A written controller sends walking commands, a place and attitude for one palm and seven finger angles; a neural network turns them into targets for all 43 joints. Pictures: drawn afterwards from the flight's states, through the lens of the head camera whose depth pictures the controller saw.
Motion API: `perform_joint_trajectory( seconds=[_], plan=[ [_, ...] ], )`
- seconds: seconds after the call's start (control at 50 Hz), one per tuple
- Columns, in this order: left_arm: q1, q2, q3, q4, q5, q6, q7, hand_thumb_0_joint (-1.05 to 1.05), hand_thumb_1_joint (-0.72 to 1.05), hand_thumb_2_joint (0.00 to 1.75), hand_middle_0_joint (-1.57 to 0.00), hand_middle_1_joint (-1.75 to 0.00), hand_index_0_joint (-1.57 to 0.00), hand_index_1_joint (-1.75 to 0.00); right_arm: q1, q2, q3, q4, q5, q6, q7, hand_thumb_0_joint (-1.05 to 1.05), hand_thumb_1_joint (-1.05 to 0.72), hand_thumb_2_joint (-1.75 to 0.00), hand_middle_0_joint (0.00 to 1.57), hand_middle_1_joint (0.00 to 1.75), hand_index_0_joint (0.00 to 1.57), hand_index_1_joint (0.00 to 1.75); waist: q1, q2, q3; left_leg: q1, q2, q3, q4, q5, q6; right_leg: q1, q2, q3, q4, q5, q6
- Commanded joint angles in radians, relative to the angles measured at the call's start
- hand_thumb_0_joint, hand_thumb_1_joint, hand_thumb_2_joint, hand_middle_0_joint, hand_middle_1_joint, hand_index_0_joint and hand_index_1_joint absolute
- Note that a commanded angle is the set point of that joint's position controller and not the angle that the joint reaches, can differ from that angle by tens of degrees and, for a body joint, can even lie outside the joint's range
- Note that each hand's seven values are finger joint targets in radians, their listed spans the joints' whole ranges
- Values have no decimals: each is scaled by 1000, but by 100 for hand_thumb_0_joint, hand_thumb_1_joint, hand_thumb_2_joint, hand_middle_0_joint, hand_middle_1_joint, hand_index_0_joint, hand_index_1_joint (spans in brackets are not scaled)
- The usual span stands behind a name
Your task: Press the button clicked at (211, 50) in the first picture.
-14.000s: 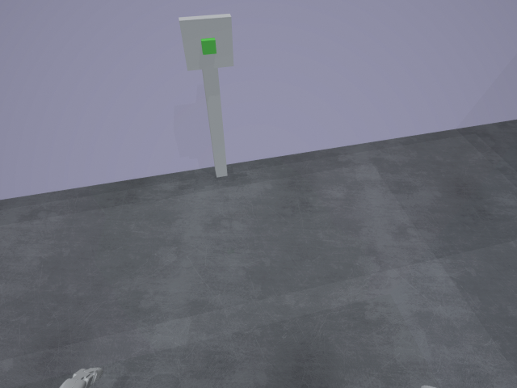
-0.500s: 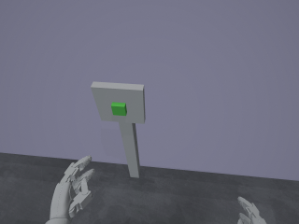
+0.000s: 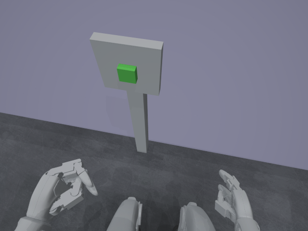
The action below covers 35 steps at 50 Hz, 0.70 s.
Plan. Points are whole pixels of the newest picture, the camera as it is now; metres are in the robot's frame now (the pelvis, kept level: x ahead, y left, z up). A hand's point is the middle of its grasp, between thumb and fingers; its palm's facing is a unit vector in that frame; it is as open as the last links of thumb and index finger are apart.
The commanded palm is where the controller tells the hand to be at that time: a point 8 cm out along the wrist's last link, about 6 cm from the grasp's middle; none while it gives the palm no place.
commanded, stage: raise the hand and make a fist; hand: left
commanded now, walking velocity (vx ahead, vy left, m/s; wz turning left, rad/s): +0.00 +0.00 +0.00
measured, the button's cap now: (128, 73) +0.51 +0.13 +0.07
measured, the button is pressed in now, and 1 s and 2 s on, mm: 0 0 0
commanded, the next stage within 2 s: aim a knuckle at the button in 1.24 s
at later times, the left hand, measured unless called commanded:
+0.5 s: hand (67, 183) +0.21 +0.21 +0.06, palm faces -0.09 -0.99 -0.05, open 3.1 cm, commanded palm +0.18 +0.26 +0.07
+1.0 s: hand (64, 165) +0.24 +0.22 +0.06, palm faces -0.11 -0.99 -0.04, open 3.1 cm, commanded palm +0.22 +0.28 +0.07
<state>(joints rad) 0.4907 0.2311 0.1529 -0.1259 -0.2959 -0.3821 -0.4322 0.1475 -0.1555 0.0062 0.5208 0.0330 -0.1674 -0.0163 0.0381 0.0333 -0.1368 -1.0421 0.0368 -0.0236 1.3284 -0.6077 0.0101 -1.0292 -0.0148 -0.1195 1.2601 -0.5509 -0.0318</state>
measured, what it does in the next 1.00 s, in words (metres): stands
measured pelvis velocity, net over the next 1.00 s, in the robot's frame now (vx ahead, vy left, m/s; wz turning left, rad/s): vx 0.01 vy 0.02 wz -0.01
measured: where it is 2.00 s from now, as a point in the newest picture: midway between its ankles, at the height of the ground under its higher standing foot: outside the picture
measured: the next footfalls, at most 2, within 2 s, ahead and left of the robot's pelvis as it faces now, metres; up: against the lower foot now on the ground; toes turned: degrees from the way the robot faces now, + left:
none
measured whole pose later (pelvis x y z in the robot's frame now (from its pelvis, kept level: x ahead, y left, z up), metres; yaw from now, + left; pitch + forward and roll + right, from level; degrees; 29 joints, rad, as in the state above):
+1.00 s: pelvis +0.01 +0.02 +0.02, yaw +0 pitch +18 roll -4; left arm 0.36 0.30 0.25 0.02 -0.33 -0.36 -0.42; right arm 0.24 -0.25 0.01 0.48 0.04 -0.16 -0.02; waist -0.02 0.03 -0.15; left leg -0.95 0.03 0.00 1.21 -0.58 0.03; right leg -0.93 -0.02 -0.10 1.13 -0.51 0.00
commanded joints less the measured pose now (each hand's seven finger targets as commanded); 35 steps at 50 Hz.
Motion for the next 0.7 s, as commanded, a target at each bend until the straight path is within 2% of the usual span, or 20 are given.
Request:
perform_joint_trajectory(
  seconds=[0.0,0.06,0.08,0.14,0.18,0.24,0.28,0.32,0.36,0.4,0.44,0.48,0.54,0.58,0.62,0.68],
  plan=[
    [117,102,102,-226,-45,-36,43,0,90,90,-127,-147,-127,-147,-32,-165,-92,-196,9,-55,-22,0,-90,-90,20,30,20,30,-4,-40,-335,176,-35,-24,-227,390,16,310,26,91,-203,269,11],
    [97,90,78,-211,-30,-67,76,0,90,90,-130,-150,-130,-150,-19,-171,-91,-182,7,-59,-19,0,-90,-90,20,30,20,30,-26,-18,-272,178,-36,-28,-245,342,12,250,26,75,-213,203,8],
    [80,99,73,-180,-22,-74,76,0,90,90,-130,-150,-130,-150,-28,-176,-88,-180,5,-58,-20,0,-90,-90,20,30,20,30,-34,-54,-238,158,-32,-31,-239,318,14,225,33,73,-211,167,5],
    [86,98,71,-171,-17,-102,77,0,90,90,-130,-150,-130,-150,-4,-187,-91,-186,8,-62,-21,0,-90,-90,20,30,20,30,-38,-13,-230,168,-36,-29,-259,271,10,204,28,72,-225,111,4],
    [65,122,81,-155,-15,-107,79,0,90,90,-130,-150,-130,-150,-4,-197,-88,-192,8,-60,-24,0,-90,-90,20,30,20,30,-41,-23,-213,159,-37,-33,-266,251,12,195,33,70,-225,85,0],
    [52,123,73,-206,-12,-117,86,0,90,90,-130,-150,-130,-150,16,-203,-87,-206,11,-61,-24,0,-90,-90,20,30,20,30,-39,38,-239,214,-36,-35,-292,267,8,194,32,57,-222,112,-2],
    [42,136,87,-186,-12,-109,96,0,90,90,-130,-150,-130,-150,20,-203,-85,-204,8,-54,-24,0,-90,-90,20,30,20,30,-43,26,-225,214,-35,-38,-296,272,8,195,39,52,-223,121,-2],
    [39,134,91,-194,-13,-109,100,0,90,90,-130,-150,-130,-150,28,-205,-85,-208,9,-50,-24,0,-90,-90,20,30,20,30,-42,46,-238,230,-35,-38,-302,282,5,199,37,50,-227,133,-1],
    [41,132,89,-183,-7,-101,104,0,90,90,-130,-150,-130,-150,30,-209,-84,-212,9,-44,-22,0,-90,-90,20,30,20,30,-41,58,-220,243,-33,-43,-316,293,0,197,39,40,-228,144,-3],
    [16,132,80,-167,-1,-89,100,0,90,90,-130,-150,-130,-150,34,-213,-79,-214,6,-37,-21,0,-90,-90,20,30,20,30,-52,43,-213,247,-30,-47,-317,298,-1,189,44,35,-226,149,-2],
    [0,147,93,-168,-4,-81,97,0,90,90,-130,-150,-130,-150,38,-214,-78,-218,6,-36,-20,0,-90,-90,20,30,20,30,-52,63,-216,254,-32,-45,-320,298,-2,201,40,37,-237,156,-1],
    [-10,158,111,-127,-6,-69,89,0,90,90,-130,-150,-130,-150,40,-217,-75,-213,4,-32,-22,0,-90,-90,20,30,20,30,-55,26,-211,243,-31,-46,-313,307,0,207,47,37,-236,166,-2],
    [-50,163,122,-122,-18,-65,70,0,90,90,-130,-150,-130,-150,45,-220,-69,-214,5,-30,-22,0,-90,-90,20,30,20,30,-57,43,-216,245,-35,-42,-313,304,-1,218,43,40,-247,169,-1],
    [-77,181,133,-114,-22,-66,58,0,90,90,-130,-150,-130,-150,43,-224,-66,-211,3,-35,-24,0,-90,-90,20,30,20,30,-60,30,-216,249,-32,-44,-306,311,1,214,48,41,-244,174,-3],
    [-98,178,131,-122,-31,-68,45,0,90,90,-130,-150,-130,-150,49,-224,-63,-210,3,-39,-24,0,-90,-90,20,30,20,30,-61,57,-238,266,-34,-42,-308,319,0,220,44,44,-250,183,-1],
    [-104,195,153,-86,-37,-58,35,0,90,90,-130,-150,-130,-150,50,-227,-61,-200,3,-44,-22,0,-90,-90,20,30,20,30,-59,44,-241,262,-33,-44,-302,357,1,230,48,43,-244,212,-3]
  ],
)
